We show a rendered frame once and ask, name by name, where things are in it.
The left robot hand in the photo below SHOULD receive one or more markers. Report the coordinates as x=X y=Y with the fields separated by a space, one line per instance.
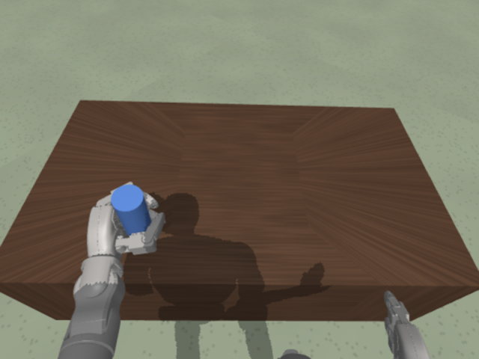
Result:
x=106 y=234

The can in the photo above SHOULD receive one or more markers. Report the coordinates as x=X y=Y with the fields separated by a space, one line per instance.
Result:
x=131 y=208

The left robot arm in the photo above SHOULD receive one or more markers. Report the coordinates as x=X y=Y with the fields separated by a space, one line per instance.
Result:
x=95 y=323

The right robot hand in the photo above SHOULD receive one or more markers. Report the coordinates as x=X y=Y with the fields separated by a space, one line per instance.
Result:
x=404 y=339

